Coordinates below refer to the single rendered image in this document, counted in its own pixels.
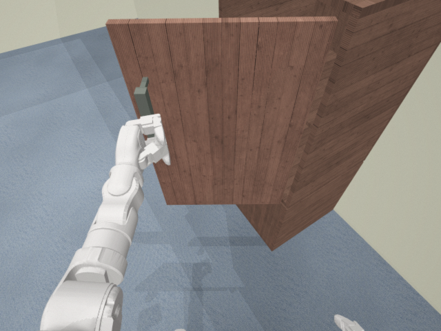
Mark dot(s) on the robot left forearm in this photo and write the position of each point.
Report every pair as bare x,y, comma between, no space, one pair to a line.
103,255

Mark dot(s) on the cupboard door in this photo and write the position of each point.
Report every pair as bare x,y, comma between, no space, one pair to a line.
234,95

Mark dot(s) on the handle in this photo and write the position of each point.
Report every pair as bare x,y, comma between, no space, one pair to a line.
143,101

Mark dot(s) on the robot right hand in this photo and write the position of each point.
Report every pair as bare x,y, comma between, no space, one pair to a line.
347,325

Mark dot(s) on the robot left hand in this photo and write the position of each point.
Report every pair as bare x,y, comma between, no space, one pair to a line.
133,150

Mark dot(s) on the left robot upper arm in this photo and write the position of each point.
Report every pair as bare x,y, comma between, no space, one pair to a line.
85,306

